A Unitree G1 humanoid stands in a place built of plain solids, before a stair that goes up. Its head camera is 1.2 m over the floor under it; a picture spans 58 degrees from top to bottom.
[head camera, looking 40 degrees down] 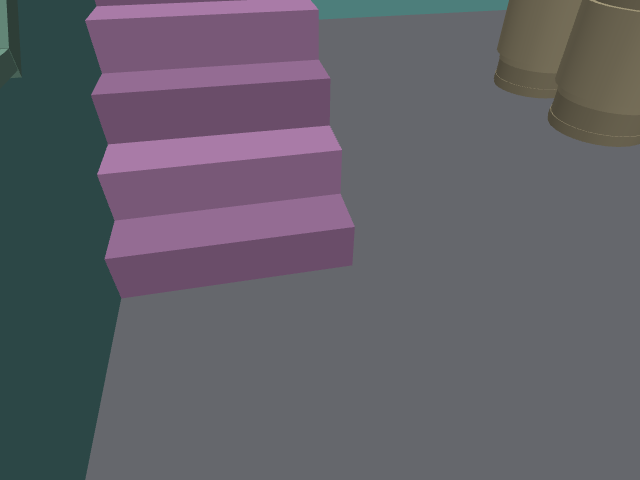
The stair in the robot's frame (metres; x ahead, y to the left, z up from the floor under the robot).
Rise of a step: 0.20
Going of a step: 0.23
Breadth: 0.89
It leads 12 degrees to the left of straight ahead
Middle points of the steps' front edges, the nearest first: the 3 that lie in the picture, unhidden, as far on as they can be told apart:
1.18 0.30 0.20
1.40 0.35 0.40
1.62 0.39 0.60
